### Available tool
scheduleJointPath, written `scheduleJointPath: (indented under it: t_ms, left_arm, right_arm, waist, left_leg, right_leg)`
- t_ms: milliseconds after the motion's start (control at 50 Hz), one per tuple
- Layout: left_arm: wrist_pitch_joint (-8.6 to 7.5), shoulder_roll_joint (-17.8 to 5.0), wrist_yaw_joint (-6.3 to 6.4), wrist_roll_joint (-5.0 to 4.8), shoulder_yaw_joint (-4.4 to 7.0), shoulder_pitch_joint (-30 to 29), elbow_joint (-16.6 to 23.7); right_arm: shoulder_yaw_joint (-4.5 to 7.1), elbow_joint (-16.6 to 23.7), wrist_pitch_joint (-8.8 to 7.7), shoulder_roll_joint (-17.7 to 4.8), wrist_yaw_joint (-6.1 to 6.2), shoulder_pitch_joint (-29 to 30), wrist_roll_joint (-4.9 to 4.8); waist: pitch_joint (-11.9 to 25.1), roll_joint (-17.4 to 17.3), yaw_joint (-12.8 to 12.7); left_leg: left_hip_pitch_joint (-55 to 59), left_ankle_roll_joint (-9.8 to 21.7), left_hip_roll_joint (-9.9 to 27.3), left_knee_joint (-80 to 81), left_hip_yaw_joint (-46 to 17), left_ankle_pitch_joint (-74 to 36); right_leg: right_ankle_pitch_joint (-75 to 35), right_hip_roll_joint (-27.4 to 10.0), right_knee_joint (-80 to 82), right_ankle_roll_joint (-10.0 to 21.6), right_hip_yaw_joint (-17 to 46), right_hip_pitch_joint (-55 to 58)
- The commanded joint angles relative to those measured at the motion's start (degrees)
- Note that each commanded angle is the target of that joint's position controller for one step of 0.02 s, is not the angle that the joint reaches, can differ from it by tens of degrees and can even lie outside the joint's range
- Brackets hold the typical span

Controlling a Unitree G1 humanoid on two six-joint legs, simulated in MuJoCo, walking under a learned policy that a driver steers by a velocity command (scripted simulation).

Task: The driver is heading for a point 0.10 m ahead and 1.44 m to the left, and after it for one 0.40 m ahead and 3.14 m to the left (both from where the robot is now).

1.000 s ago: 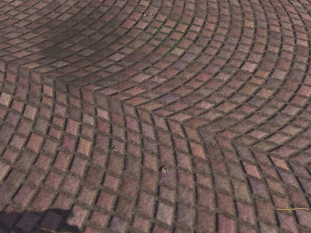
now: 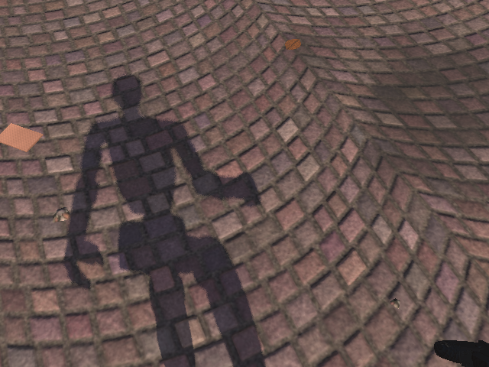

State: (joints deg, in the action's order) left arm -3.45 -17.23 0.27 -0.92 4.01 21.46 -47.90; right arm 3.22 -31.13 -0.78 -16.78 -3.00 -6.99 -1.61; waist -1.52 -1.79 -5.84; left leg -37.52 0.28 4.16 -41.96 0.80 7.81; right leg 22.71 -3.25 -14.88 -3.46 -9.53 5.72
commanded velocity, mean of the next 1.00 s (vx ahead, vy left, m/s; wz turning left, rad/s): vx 0.49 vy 0.00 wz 0.60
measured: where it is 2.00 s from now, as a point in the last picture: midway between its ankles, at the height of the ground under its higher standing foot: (153, 219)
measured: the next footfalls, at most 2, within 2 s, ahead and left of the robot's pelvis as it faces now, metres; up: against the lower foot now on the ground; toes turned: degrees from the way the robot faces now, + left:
left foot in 0.06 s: +0.20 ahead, +0.13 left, +0.00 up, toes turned +5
right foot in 0.56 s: +0.53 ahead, -0.02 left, +0.00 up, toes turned +22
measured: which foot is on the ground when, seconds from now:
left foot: up 0.00-0.04, down 0.06-0.56, up 0.58-1.00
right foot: down 0.00-0.08, up 0.10-0.54, down 0.56-1.00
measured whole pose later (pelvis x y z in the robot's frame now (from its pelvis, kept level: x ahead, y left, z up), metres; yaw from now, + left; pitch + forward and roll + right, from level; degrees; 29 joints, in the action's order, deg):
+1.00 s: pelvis +0.55 +0.13 +0.01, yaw +36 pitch +1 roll -2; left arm -4.0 -17.9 0.0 -0.8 4.0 19.1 -47.7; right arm 3.0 -33.8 -1.2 -16.2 -2.9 -4.5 -1.5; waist -3.5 -2.0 -5.8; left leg -36.6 1.9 4.4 -38.5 0.4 2.2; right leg 20.0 0.0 -14.1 -1.1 -13.0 5.0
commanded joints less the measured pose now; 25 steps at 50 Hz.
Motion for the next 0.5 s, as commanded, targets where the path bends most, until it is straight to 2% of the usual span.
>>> scheduleJointPath:
  t_ms: [20, 40, 60, 80, 100, 120, 140, 160, 180, 200, 260, 320, 380, 440, 500]
  left_arm:
    - [-0.21, -13.5, 0.19, -0.94, 3.32, -2.2, 2.8]
    - [0.05, -13.8, 0.39, -1.15, 3.30, -2.7, 2.8]
    - [-0.23, -12.0, 0.63, -0.88, 2.58, -1.5, 3.2]
    - [-0.81, -5.4, 0.36, 1.75, 0.43, 0.7, 6.0]
    - [-2.86, -3.7, -0.14, 1.48, -0.97, 0.5, 8.9]
    - [-3.93, -10.2, -0.59, -0.90, 0.86, -6.9, 9.9]
    - [-4.61, -9.7, -0.73, -1.59, 0.50, -9.4, 11.0]
    - [-4.84, -8.6, -0.25, -0.36, 0.21, -9.4, 10.6]
    - [-4.47, -8.6, 0.03, 0.84, 0.48, -8.8, 10.0]
    - [-3.82, -8.7, -0.17, 0.97, 0.57, -7.4, 9.7]
    - [-2.32, -7.0, -0.28, 1.94, 0.21, -7.3, 9.0]
    - [-2.24, -5.0, -0.36, 2.23, -0.65, -15.0, 11.3]
    - [-2.88, -3.6, -1.19, 1.53, -1.38, -22.2, 12.9]
    - [-3.44, -5.5, -1.87, 0.72, -0.75, -24.8, 14.0]
    - [-3.90, -7.4, -2.08, 0.54, 0.36, -22.4, 13.9]
  right_arm:
    - [2.00, 5.7, -0.96, -5.8, -0.45, 3.6, 0.29]
    - [3.47, 3.6, -0.64, -8.1, -0.16, -4.3, 0.27]
    - [5.38, 1.0, 0.00, -11.3, 0.75, -14.2, -0.07]
    - [6.46, 0.0, 0.44, -16.5, 1.96, -19.7, -0.65]
    - [5.99, 1.9, -0.75, -18.8, 1.54, -18.9, -0.40]
    - [4.43, 1.3, -1.71, -13.1, 0.93, -18.2, 0.38]
    - [3.76, 0.4, -2.30, -11.5, 0.94, -16.2, 0.57]
    - [3.29, 0.6, -2.56, -10.3, 1.08, -12.2, 0.55]
    - [2.71, 1.0, -2.63, -8.8, 1.15, -9.0, 1.08]
    - [2.56, 1.6, -2.74, -8.9, 1.40, -7.1, 1.84]
    - [2.43, 0.1, -3.36, -8.6, 2.25, -6.5, 1.19]
    - [2.65, -1.9, -3.25, -9.5, 3.22, -8.7, 0.84]
    - [3.03, -3.7, -2.87, -10.4, 3.67, -11.6, 0.28]
    - [3.18, -5.4, -2.52, -10.4, 3.84, -14.1, -0.28]
    - [3.32, -6.1, -1.72, -10.0, 4.13, -14.1, -0.11]
  waist:
    - [-1.3, 9.4, 4.1]
    - [3.7, 8.7, 9.1]
    - [9.2, 6.6, 13.9]
    - [14.9, -6.7, 13.1]
    - [26.8, -14.1, 10.8]
    - [21.6, -5.8, 13.9]
    - [13.2, -5.2, 12.4]
    - [8.7, 0.3, 9.5]
    - [5.9, 0.4, 7.1]
    - [5.1, -2.1, 5.2]
    - [3.3, -1.1, 4.0]
    - [0.5, -1.1, 6.2]
    - [-0.2, -2.0, 9.1]
    - [-0.4, -3.0, 9.7]
    - [0.3, -5.3, 8.0]
  left_leg:
    - [8.9, 4.0, -5.1, 4.9, 5.6, 4.6]
    - [20.2, 6.0, -7.9, 8.0, 7.0, 2.7]
    - [36.4, 8.2, -9.1, 9.0, 5.3, 0.5]
    - [56.4, 14.2, 4.4, 10.2, -17.0, 5.3]
    - [63.9, 24.0, 16.1, 22.3, -50.6, 18.2]
    - [60.7, 20.0, 14.5, 25.6, -45.0, 19.3]
    - [52.4, 18.1, 12.5, 25.6, -36.9, 15.0]
    - [43.3, 16.5, 9.9, 25.5, -30.6, 8.4]
    - [36.6, 15.5, 7.5, 26.4, -25.6, 2.0]
    - [31.7, 16.0, 6.8, 27.6, -24.2, -2.1]
    - [24.9, 16.5, 4.7, 29.6, -19.1, -8.3]
    - [22.5, 14.7, 2.1, 29.7, -15.7, -8.7]
    - [21.0, 12.4, 0.6, 28.8, -15.0, -4.2]
    - [24.9, 11.6, 2.6, 25.6, -19.6, -1.2]
    - [30.1, 10.2, 4.5, 20.3, -24.2, -3.7]
  right_leg:
    - [-50.2, -12.9, -4.5, 9.5, 1.7, -3.2]
    - [-59.9, -11.7, -15.1, 8.2, -0.8, -4.7]
    - [-57.5, -9.9, -28.5, 6.4, -2.0, -13.1]
    - [-16.4, -4.8, -49.5, 3.4, -1.3, -34.8]
    - [11.2, 4.7, -64.2, 2.2, 11.2, -46.9]
    - [6.0, 1.4, -66.4, 2.9, 16.1, -52.7]
    - [1.4, -0.5, -63.3, 4.0, 14.7, -53.8]
    - [-2.5, -2.9, -58.5, 4.1, 14.5, -50.7]
    - [-5.1, -4.2, -54.4, 4.0, 14.6, -47.0]
    - [-6.5, -4.7, -53.3, 3.6, 14.8, -43.7]
    - [-9.5, -3.9, -47.1, 1.0, 13.1, -41.5]
    - [-20.4, -1.9, -33.9, -0.6, 12.5, -42.1]
    - [-29.1, 1.6, -21.2, -0.4, 11.6, -36.6]
    - [-29.2, 2.6, -15.7, 0.6, 13.7, -34.5]
    - [-21.2, 2.9, -13.7, 2.8, 14.3, -31.6]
